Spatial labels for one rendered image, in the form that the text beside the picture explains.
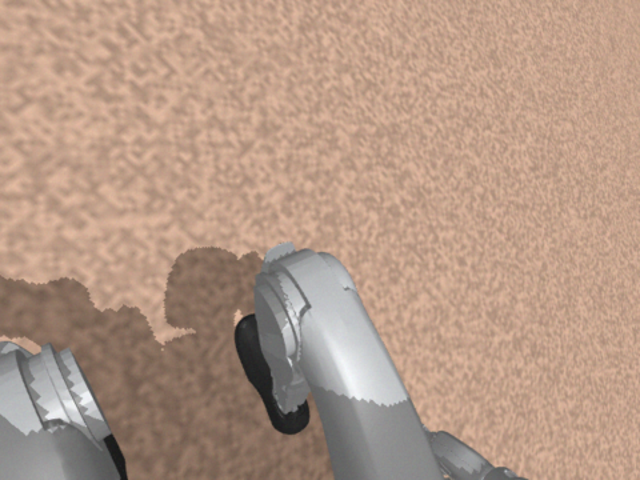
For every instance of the right robot hand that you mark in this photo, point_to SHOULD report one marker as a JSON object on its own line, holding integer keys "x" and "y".
{"x": 456, "y": 459}

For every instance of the left robot foot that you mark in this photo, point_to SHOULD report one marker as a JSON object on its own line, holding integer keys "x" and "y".
{"x": 116, "y": 455}

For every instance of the right robot foot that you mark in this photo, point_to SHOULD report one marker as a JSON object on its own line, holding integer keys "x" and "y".
{"x": 259, "y": 375}

